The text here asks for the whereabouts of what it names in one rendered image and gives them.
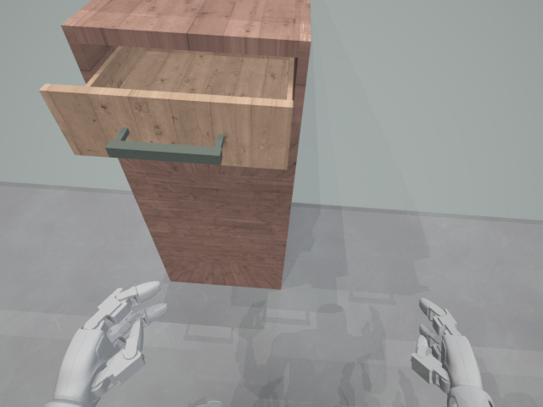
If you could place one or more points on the drawer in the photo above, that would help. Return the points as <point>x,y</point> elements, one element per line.
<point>185,98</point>

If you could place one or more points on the right robot hand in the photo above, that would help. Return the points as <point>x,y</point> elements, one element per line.
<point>452,362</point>

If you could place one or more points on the robot right forearm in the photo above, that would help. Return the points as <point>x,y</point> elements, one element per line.
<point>468,396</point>

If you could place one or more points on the cabinet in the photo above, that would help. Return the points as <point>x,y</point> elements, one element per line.
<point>211,224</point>

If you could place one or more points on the handle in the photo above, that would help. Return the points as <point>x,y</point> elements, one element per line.
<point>120,148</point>

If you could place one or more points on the left robot hand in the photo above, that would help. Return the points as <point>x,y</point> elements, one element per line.
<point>81,376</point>

